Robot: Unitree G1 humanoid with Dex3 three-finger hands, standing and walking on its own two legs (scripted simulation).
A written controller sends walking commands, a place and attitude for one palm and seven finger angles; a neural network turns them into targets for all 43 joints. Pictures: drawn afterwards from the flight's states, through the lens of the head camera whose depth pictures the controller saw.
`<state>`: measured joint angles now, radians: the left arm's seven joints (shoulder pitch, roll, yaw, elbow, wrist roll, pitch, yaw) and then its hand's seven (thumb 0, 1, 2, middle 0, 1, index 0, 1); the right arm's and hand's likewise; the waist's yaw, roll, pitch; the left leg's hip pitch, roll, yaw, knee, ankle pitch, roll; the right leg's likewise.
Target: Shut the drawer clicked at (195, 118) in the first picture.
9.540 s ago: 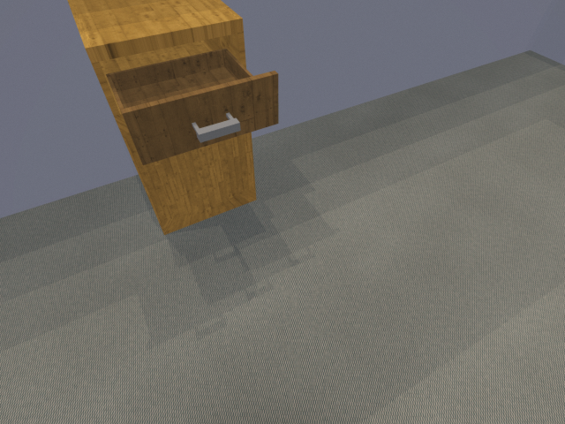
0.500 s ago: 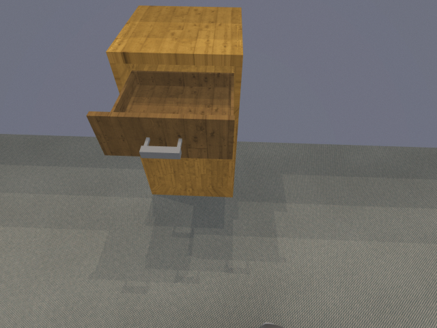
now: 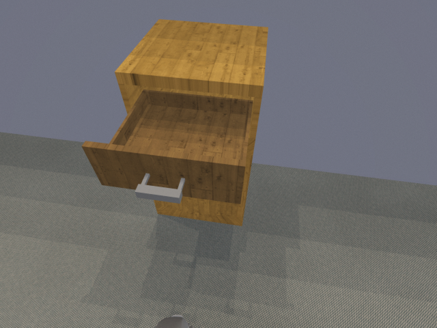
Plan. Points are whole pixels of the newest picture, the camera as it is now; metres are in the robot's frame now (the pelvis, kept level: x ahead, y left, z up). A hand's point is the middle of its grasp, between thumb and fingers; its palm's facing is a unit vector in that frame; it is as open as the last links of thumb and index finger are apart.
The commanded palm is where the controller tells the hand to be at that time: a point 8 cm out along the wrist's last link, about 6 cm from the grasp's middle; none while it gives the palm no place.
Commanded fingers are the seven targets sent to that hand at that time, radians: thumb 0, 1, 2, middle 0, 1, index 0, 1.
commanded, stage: take the last steps up to it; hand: left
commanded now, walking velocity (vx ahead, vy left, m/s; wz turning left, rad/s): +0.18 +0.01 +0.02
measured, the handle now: (161, 186) +0.45 +0.20 -0.07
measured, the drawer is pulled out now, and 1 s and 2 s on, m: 0.28 0.28 0.28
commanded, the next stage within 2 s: come to a stop and stand still in 0.10 s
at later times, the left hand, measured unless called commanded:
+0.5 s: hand (143, 327) +0.15 +0.18 -0.17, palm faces +0.02 -0.97 -0.25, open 7.3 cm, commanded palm none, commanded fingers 0.00 0.90 0.90 -0.20 -0.30 -0.20 -0.30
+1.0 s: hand out of the picture +0.09 +0.24 -0.18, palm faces +0.01 -0.97 -0.26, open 7.4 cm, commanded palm none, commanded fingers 0.00 0.90 0.90 -0.20 -0.30 -0.20 -0.30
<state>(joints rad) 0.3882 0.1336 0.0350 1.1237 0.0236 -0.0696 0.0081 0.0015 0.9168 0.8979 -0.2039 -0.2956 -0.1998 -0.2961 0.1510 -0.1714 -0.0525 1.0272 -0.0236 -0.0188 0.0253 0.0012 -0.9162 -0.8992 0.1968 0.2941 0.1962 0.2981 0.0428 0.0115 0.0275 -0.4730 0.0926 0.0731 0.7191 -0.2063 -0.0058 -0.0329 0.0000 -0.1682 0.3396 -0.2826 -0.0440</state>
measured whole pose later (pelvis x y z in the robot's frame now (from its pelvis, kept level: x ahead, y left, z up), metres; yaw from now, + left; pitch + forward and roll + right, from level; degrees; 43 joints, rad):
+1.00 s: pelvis +0.06 +0.04 -0.02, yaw -2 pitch -3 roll +1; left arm 0.34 0.20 0.03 0.99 0.03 0.04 0.02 0.00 0.91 0.90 -0.20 -0.30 -0.20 -0.30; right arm 0.28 -0.19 -0.01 0.96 -0.04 0.03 0.00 0.00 -0.91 -0.90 0.20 0.29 0.20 0.30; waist 0.00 0.02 -0.01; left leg -0.17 0.01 0.10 0.57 -0.35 0.03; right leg -0.33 -0.02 -0.06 0.71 -0.35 -0.02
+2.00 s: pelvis +0.08 +0.06 -0.01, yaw -1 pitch -2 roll +0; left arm 0.30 0.14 -0.03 1.12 0.01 -0.03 0.04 0.01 0.92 0.90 -0.20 -0.30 -0.20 -0.30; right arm 0.29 -0.17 0.01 1.07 -0.01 -0.02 -0.03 0.01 -0.92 -0.90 0.20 0.29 0.20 0.30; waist -0.01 0.01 0.03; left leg -0.14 -0.02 0.06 0.48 -0.31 0.04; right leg -0.22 -0.01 -0.08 0.49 -0.24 -0.03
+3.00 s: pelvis +0.07 +0.06 +0.00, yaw +0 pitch -2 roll +0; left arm 0.32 0.12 -0.01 1.11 0.01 -0.02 0.04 0.01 0.91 0.90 -0.20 -0.30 -0.20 -0.30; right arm 0.31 -0.12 0.03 1.13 -0.01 -0.03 -0.02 0.00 -0.91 -0.90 0.20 0.29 0.20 0.30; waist 0.00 0.00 0.04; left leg -0.11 -0.05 0.06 0.41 -0.26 0.06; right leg -0.20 -0.03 -0.08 0.45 -0.21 -0.01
